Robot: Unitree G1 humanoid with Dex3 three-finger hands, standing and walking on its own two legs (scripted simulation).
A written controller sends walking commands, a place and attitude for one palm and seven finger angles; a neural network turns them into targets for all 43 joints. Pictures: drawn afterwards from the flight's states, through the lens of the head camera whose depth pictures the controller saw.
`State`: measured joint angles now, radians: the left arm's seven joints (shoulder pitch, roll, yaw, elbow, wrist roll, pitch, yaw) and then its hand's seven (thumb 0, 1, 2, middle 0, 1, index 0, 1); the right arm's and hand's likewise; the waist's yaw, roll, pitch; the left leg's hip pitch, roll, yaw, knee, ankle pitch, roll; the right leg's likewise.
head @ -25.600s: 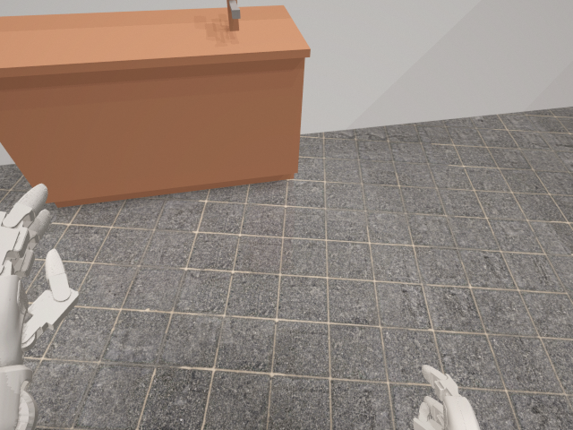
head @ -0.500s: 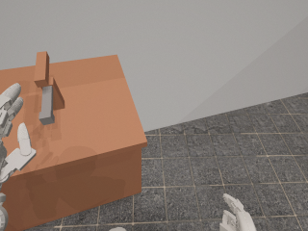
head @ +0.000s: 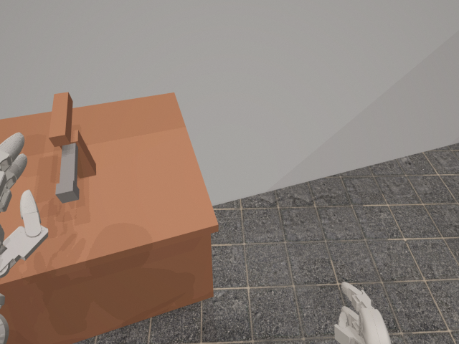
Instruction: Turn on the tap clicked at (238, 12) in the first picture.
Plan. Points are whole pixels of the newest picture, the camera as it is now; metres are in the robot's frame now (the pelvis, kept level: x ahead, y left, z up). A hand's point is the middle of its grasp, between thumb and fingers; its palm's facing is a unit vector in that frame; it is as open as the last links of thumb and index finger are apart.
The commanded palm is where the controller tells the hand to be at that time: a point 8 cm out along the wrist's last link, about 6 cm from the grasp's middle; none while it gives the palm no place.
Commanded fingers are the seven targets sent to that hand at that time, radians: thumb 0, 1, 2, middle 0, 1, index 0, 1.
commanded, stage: come to a stop and stand still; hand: left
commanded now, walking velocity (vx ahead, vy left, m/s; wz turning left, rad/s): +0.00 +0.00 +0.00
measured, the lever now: (67, 191) +0.35 +0.31 +0.06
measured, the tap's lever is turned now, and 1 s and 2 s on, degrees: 0 0 0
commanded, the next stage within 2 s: look again from close up in 0.64 s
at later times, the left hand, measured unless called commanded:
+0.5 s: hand (22, 222) +0.23 +0.27 +0.17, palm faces +0.38 -0.84 -0.38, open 7.4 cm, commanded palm +0.17 +0.31 +0.18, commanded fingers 0.00 0.90 0.90 -0.20 -0.30 -0.20 -0.30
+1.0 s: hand (40, 237) +0.22 +0.26 +0.14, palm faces +0.19 -0.87 -0.45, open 7.4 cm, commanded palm +0.16 +0.32 +0.18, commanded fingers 0.00 0.90 0.90 -0.20 -0.30 -0.20 -0.30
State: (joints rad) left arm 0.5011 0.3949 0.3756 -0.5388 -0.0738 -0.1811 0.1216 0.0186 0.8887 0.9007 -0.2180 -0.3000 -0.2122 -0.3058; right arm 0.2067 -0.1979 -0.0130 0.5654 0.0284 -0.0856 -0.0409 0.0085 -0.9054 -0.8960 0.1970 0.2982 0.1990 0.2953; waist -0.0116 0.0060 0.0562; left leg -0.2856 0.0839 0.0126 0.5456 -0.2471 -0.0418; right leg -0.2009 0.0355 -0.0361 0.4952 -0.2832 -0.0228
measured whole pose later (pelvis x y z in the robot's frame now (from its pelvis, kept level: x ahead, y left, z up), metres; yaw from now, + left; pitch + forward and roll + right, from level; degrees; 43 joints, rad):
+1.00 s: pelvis -0.01 +0.04 +0.00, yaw -3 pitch +0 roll -1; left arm 0.49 0.39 0.33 -0.48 -0.03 -0.21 0.04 0.02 0.89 0.90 -0.22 -0.30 -0.21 -0.31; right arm 0.20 -0.20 -0.01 0.55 0.02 -0.11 -0.01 0.01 -0.90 -0.90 0.20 0.30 0.20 0.30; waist -0.01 -0.02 0.09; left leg -0.27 0.03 0.09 0.49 -0.22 0.02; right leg -0.22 -0.02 0.04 0.46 -0.24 0.04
